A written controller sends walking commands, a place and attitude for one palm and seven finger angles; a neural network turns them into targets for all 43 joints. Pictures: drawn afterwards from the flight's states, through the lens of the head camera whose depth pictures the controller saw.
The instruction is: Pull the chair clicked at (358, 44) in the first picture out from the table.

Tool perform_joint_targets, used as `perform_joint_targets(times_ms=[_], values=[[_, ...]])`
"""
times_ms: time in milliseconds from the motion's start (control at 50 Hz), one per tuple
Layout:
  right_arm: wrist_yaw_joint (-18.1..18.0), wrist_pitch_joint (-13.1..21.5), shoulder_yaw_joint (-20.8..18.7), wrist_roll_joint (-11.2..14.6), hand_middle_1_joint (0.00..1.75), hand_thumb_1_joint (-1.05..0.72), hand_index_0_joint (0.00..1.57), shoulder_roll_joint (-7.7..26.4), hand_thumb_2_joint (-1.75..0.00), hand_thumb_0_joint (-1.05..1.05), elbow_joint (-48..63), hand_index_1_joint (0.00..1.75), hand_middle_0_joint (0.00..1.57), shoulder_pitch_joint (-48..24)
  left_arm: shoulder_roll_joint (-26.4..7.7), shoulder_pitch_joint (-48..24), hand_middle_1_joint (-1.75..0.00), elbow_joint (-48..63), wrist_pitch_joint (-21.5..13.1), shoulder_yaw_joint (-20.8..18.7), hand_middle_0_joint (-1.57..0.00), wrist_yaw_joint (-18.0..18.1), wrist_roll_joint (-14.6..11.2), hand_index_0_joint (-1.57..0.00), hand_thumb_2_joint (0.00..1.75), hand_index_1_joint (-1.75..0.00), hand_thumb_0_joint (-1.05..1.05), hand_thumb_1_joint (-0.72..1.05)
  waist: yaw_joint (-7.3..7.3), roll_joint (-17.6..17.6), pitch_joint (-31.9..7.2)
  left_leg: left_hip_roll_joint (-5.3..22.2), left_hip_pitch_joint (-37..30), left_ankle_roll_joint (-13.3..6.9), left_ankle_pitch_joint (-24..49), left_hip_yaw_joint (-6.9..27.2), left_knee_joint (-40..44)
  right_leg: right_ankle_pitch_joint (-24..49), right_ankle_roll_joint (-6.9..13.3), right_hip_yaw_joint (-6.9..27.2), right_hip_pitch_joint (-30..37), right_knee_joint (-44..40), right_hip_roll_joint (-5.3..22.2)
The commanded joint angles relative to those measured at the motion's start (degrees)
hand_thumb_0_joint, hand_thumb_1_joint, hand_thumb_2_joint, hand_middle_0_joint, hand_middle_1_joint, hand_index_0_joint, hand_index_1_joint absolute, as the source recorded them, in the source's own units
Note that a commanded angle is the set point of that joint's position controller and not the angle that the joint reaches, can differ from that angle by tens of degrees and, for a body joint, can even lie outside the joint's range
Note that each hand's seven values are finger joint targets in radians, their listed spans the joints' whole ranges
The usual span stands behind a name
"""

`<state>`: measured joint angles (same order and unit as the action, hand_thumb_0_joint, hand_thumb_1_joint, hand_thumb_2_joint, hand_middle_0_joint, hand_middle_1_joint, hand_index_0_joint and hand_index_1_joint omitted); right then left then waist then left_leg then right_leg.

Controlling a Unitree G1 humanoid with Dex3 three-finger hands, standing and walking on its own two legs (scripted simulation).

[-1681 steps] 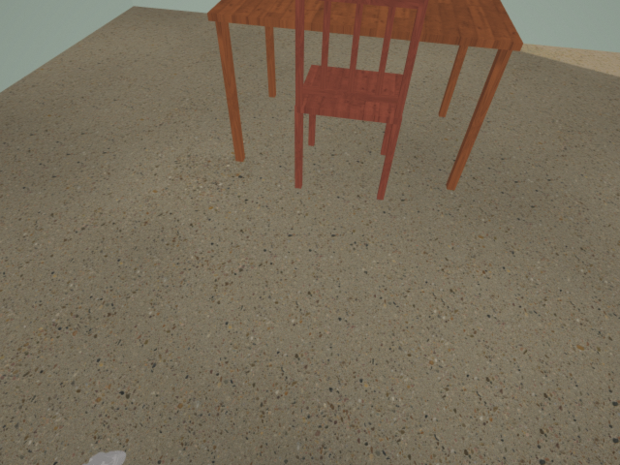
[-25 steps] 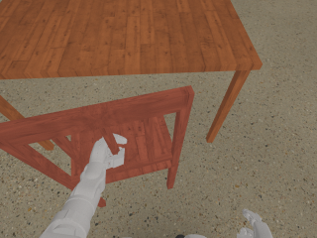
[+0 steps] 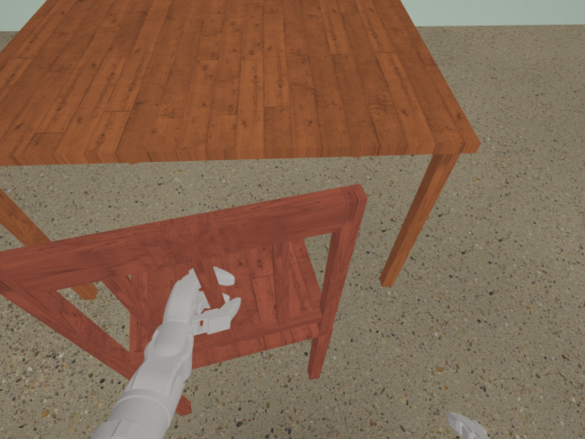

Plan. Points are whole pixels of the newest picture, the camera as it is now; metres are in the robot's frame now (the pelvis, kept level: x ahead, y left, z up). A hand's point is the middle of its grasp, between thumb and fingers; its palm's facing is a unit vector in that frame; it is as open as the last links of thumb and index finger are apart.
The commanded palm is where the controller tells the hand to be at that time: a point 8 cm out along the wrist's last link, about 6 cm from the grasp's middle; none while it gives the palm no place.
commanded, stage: open the thumb and straighten the fingers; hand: left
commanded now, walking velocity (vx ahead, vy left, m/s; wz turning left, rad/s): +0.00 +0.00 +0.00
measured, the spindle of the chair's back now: (217, 302) +0.34 +0.12 -0.08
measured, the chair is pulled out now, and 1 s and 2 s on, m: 0.21 0.21 0.21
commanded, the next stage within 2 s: draw the fingers out of the gap in 0.56 s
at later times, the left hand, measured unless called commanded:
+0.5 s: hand (213, 304) +0.33 +0.13 -0.06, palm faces -0.03 -0.98 -0.18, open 16.6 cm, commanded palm +0.31 +0.17 -0.04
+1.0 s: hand (207, 347) +0.26 +0.13 -0.07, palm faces -0.03 -0.99 -0.16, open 17.5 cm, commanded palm +0.25 +0.18 -0.04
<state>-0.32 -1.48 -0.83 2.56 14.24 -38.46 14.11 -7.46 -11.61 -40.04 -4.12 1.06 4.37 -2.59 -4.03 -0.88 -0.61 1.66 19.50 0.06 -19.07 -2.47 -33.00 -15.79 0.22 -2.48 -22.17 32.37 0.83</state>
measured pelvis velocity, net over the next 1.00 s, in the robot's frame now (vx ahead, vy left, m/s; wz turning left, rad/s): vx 0.00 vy -0.01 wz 0.02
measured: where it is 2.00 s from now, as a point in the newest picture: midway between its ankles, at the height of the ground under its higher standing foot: outside the picture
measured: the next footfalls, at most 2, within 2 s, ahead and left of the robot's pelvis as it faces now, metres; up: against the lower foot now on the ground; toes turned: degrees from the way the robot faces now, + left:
none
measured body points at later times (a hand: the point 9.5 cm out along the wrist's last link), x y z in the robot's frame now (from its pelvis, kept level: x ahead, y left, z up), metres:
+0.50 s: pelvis -0.01 +0.00 -0.02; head +0.05 -0.01 +0.43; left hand +0.33 +0.18 -0.05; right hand +0.10 -0.24 -0.14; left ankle -0.03 +0.12 -0.73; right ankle +0.00 -0.12 -0.73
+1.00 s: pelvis +0.00 -0.01 -0.02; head +0.05 -0.03 +0.42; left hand +0.26 +0.18 -0.05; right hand +0.13 -0.26 -0.13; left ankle -0.03 +0.12 -0.73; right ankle +0.00 -0.12 -0.73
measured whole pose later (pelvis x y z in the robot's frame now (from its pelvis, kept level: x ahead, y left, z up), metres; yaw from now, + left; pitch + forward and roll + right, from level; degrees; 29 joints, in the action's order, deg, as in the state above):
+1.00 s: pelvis +0.00 -0.01 -0.02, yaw +1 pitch +10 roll +0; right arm -1.0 1.5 0.1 2.8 15.6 -32.3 14.5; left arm -9.6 2.3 -19.7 6.0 0.8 0.0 -3.1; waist -2.8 -2.9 -4.1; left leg 1.6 30.2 0.7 -24.0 -0.9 -44.6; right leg -21.5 0.9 -3.6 -32.8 44.7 1.4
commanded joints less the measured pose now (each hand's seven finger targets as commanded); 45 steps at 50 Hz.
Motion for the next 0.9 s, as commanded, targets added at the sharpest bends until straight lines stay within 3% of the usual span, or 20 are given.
perform_joint_targets(times_ms=[0,20,40,180,280,300,320,340,360,400,480,580,600,620,640,660,680,720,780,880], values=[[1.6,3.1,-3.0,-0.1,0.3,-0.9,0.2,7.6,-0.9,0.0,6.7,0.3,0.2,0.7,-3.0,-11.1,-1.45,12.8,-0.7,0.7,-0.5,-0.8,1.1,-0.5,0.32,-1.45,0.0,-0.31,-0.12,0.3,-17.9,-0.8,-1.9,-1.6,21.1,1.0,-0.9,19.4,0.8,-0.2,4.4,1.0,-0.1],[1.8,3.0,-3.0,0.0,0.3,-0.9,0.2,7.8,-0.9,0.0,7.1,0.3,0.2,0.5,-2.8,-11.1,-1.38,13.3,0.4,0.9,-0.47,-0.9,1.2,-0.47,0.26,-1.38,0.0,-0.43,-0.17,0.4,-18.1,-0.7,-1.1,-1.4,19.6,1.1,-1.1,17.9,0.8,-0.4,3.6,1.5,-0.2],[1.4,2.6,-2.9,0.0,0.3,-0.9,0.2,8.7,-0.9,0.0,6.9,0.3,0.2,0.7,-9.7,-16.2,-1.3,14.6,1.2,-4.6,-0.45,-0.3,1.2,-0.45,0.2,-1.3,0.0,-0.55,0.06,0.0,-18.6,-1.0,-0.3,-1.5,17.6,1.4,-1.1,17.1,0.8,0.0,4.0,1.8,-0.2],[0.7,3.4,-2.5,0.0,0.3,-0.9,0.2,7.9,-0.9,0.0,8.7,0.3,0.2,0.4,-0.6,-19.7,-0.8,15.9,4.8,1.3,-0.27,-0.3,-0.2,-0.27,0.2,-0.8,0.0,-0.55,-0.82,0.7,-20.1,-0.6,-0.1,-1.1,17.2,2.7,-3.0,13.0,0.6,-1.2,0.1,4.4,-0.7],[0.2,3.9,-2.4,-0.3,0.3,-0.9,0.2,8.4,-0.9,0.0,8.3,0.3,0.2,1.3,-3.3,-21.6,-0.43,15.6,5.3,-0.7,-0.15,-0.2,0.1,-0.15,0.2,-0.43,0.0,-0.55,-1.13,3.6,-19.1,-0.6,2.2,-1.1,15.7,3.2,-3.9,12.7,0.4,-1.3,-0.9,5.7,-0.8],[0.2,4.0,-2.5,-0.4,0.3,-0.9,0.2,8.3,-0.9,0.0,8.7,0.3,0.2,1.4,-3.9,-19.1,-0.36,15.2,5.5,-1.6,-0.13,-0.2,0.5,-0.13,0.2,-0.36,0.0,-0.55,-0.24,3.6,-19.7,-0.7,2.4,-1.1,15.5,3.0,-4.0,12.4,0.4,-1.2,-0.6,6.0,-0.9],[0.0,3.6,-2.3,-0.5,0.3,-0.9,0.2,8.9,-0.9,0.0,8.4,0.3,0.2,1.7,-9.9,-19.7,-0.29,13.2,5.6,-6.4,-0.1,0.1,1.2,-0.1,0.2,-0.29,0.0,-0.55,0.12,4.6,-18.6,-1.0,4.5,-1.2,14.2,2.8,-4.3,12.4,0.5,-0.9,-0.5,6.3,-0.7],[-0.1,3.4,-2.0,-0.6,0.3,-0.9,0.2,8.4,-0.9,0.0,9.1,0.3,0.2,1.5,-9.1,-19.2,-0.22,13.7,5.6,-6.0,-0.07,-0.1,1.4,-0.07,0.2,-0.22,0.0,-0.55,0.49,3.5,-19.1,-1.3,5.0,-1.4,14.0,2.4,-4.3,12.9,0.5,-0.7,0.3,6.5,-0.6],[-0.3,3.2,-1.9,-0.6,0.3,-0.9,0.2,8.5,-0.9,0.0,9.0,0.3,0.2,1.4,-11.2,-19.8,-0.14,13.6,5.8,-7.2,-0.05,0.0,1.8,-0.05,0.2,-0.14,0.0,-0.55,0.65,2.3,-18.4,-1.4,5.5,-1.3,13.4,2.4,-4.4,12.3,0.6,-0.6,0.0,6.7,-0.6],[-0.2,3.3,-1.7,-0.6,0.3,-0.9,0.2,7.8,-0.9,0.0,9.8,0.3,0.2,1.3,-9.2,-18.9,0.0,14.8,5.8,-6.1,0.0,-0.5,1.8,0.0,0.2,0.0,0.0,-0.55,0.82,1.0,-19.2,-1.4,4.7,-1.3,14.4,2.2,-4.7,12.8,0.6,-0.6,0.2,6.9,-0.6],[-0.1,3.7,-1.6,-0.2,0.3,-0.9,0.2,7.7,-0.9,0.0,10.2,0.3,0.2,1.0,-4.4,-20.6,0.0,16.3,6.4,-1.6,0.0,-2.1,0.4,0.0,0.2,0.0,0.0,-0.55,-0.71,0.1,-19.5,-1.0,3.9,-1.2,14.7,2.4,-5.5,12.3,0.6,-0.8,-1.3,6.6,-0.7],[-0.4,4.8,-2.1,-0.1,0.3,-0.9,0.2,8.1,-0.9,0.0,10.5,0.3,0.2,1.6,-4.9,-17.9,0.0,19.3,6.5,-1.9,0.0,-2.8,-0.8,0.0,0.2,0.0,0.0,-0.55,-0.58,1.6,-22.0,-1.2,3.5,-1.4,15.1,2.1,-5.9,14.1,0.3,-0.6,0.3,6.3,-0.7],[-0.4,4.8,-2.2,-0.1,0.3,-0.9,0.2,8.1,-0.9,0.0,10.5,0.3,0.2,1.6,-5.4,-14.5,0.0,19.0,6.6,-2.5,0.0,-2.8,-0.6,0.0,0.2,0.0,0.0,-0.55,0.2,1.2,-22.0,-1.2,3.5,-1.3,15.7,2.1,-6.0,14.2,0.4,-0.8,0.5,6.6,-0.6],[-0.3,4.8,-2.0,-0.1,0.3,-0.9,0.2,8.1,-0.9,0.0,10.4,0.3,0.2,1.6,-5.6,-15.5,0.0,19.9,6.6,-2.2,0.0,-2.6,-0.3,0.0,0.2,0.0,0.0,-0.55,-0.34,1.3,-21.3,-1.2,3.6,-1.3,15.8,2.2,-6.0,14.6,0.4,-0.8,0.1,6.6,-0.5],[-0.7,4.2,-2.0,-0.4,0.3,-0.9,0.2,9.2,-0.9,0.0,9.0,0.3,0.2,2.3,-13.7,-18.4,0.0,15.3,6.7,-8.8,0.0,-2.2,0.4,0.0,0.2,0.0,0.0,-0.55,-0.4,3.7,-18.8,-1.5,6.5,-1.4,13.7,2.3,-6.5,14.2,0.3,-0.4,-0.5,6.9,-0.5],[-0.7,3.8,-1.9,-0.7,0.3,-0.9,0.2,9.2,-0.9,0.0,9.4,0.3,0.2,2.3,-13.7,-15.0,0.0,14.2,6.8,-9.0,0.0,-2.4,0.8,0.0,0.2,0.0,0.0,-0.55,0.58,4.8,-18.0,-1.8,8.0,-1.5,12.5,2.1,-6.1,13.7,0.3,-0.4,0.3,7.0,-0.5],[-0.7,3.7,-1.8,-0.5,0.3,-0.9,0.2,8.8,-0.9,0.0,10.4,0.3,0.2,1.8,-13.2,-13.2,0.0,15.6,6.6,-8.9,0.0,-2.5,0.7,0.0,0.2,0.0,0.0,-0.55,0.7,5.2,-18.0,-2.0,8.8,-1.7,11.9,1.7,-6.0,13.9,0.1,0.0,1.1,6.8,-0.4],[-0.6,3.9,-1.8,-0.3,0.3,-0.9,0.2,8.2,-0.9,0.0,11.9,0.3,0.2,0.8,-12.6,-7.9,0.0,19.4,5.9,-8.5,0.0,-3.3,0.6,0.0,0.2,0.0,0.0,-0.55,2.11,2.0,-20.0,-2.1,8.2,-1.6,12.3,0.7,-5.9,14.5,0.3,0.6,2.9,6.8,0.1],[-0.3,4.5,-1.7,0.1,0.3,-0.9,0.2,7.6,-0.9,0.0,13.2,0.3,0.2,-0.2,-8.2,-5.0,0.0,25.8,5.5,-3.9,0.0,-4.3,0.0,0.0,0.2,0.0,0.0,-0.55,1.39,-3.2,-20.5,-1.7,5.3,-1.3,15.0,0.9,-6.4,14.8,0.8,-0.1,1.5,7.1,0.0],[-0.7,5.6,-1.8,0.3,0.3,-0.9,0.2,8.2,-0.9,0.0,14.0,0.3,0.2,-1.0,-8.2,2.4,0.0,29.7,6.7,-3.1,0.0,-4.1,-1.1,0.0,0.2,0.0,0.0,-0.55,0.67,1.8,-18.0,-1.6,6.9,-1.5,11.8,1.4,-6.6,12.7,0.2,-0.3,0.4,6.3,0.0]])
